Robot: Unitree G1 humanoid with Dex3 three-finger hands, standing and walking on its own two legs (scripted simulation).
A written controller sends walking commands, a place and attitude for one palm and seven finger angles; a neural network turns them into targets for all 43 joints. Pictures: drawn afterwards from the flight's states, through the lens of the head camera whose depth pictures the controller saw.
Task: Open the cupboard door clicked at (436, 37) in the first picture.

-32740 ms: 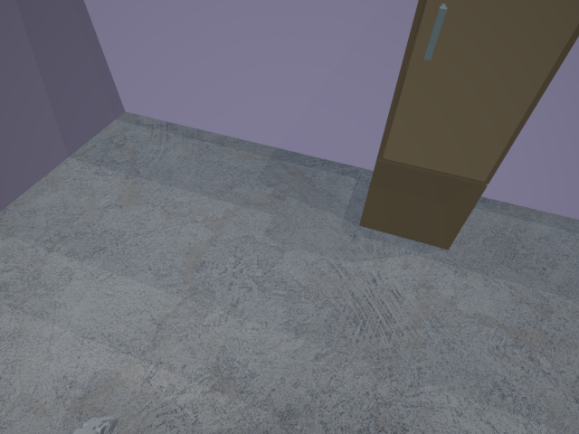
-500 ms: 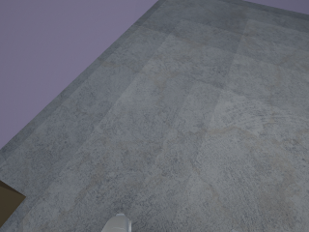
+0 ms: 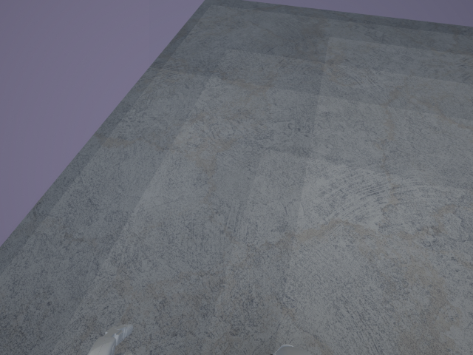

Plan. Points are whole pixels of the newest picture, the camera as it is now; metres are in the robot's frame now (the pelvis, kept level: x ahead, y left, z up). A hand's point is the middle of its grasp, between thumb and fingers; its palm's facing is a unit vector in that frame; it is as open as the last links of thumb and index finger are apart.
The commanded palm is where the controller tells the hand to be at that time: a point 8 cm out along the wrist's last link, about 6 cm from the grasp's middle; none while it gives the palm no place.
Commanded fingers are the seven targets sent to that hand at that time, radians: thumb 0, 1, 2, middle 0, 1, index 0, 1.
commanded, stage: walk to a spot facing it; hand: left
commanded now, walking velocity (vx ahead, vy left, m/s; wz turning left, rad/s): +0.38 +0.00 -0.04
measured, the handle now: out of the picture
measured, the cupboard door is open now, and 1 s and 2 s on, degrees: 46 46 46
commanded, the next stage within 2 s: turn to face it in 0.46 s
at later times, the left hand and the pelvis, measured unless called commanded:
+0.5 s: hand (147, 283) +0.27 +0.20 -0.15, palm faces +0.02 -0.98 -0.18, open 7.4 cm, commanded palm none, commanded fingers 0.00 0.90 0.90 -0.20 -0.30 -0.20 -0.30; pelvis +0.23 +0.02 +0.02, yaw -2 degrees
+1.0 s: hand (173, 217) +0.45 +0.18 -0.18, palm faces +0.19 -0.97 -0.18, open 7.3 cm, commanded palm none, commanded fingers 0.00 0.90 0.90 -0.20 -0.30 -0.20 -0.30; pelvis +0.40 -0.02 +0.00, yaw +10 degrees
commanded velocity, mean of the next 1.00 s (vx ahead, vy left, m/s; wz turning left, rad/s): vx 0.17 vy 0.00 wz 0.22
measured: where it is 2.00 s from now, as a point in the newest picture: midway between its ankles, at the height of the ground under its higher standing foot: (259, 270)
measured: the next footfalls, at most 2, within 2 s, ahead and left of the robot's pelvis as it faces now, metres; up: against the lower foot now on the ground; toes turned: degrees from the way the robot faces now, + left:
left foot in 0.30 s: +0.29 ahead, +0.14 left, +0.00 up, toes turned +8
right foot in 0.66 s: +0.43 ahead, -0.15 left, +0.00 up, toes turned -9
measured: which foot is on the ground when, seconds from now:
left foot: up 0.00-0.28, down 0.30-0.66, up 0.68-0.94, down 0.96-1.00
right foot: down 0.00-0.32, up 0.34-0.64, down 0.66-0.96, up 0.98-1.00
